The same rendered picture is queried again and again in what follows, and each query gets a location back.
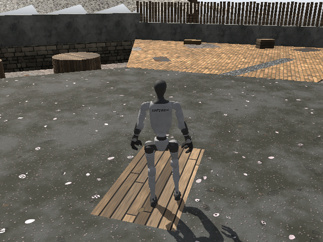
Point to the left robot shin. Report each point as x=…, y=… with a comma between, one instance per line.
x=151, y=182

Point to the left robot forearm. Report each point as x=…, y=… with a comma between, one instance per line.
x=136, y=133

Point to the right robot upper arm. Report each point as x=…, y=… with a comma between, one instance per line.
x=179, y=114

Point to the left robot thigh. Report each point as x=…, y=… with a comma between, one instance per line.
x=149, y=153

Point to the right robot hand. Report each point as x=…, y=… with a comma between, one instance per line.
x=187, y=145

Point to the right robot forearm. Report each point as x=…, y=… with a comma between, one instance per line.
x=186, y=134

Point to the left robot hand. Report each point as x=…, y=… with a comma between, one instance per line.
x=138, y=142

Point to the left robot upper arm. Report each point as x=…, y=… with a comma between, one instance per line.
x=142, y=114

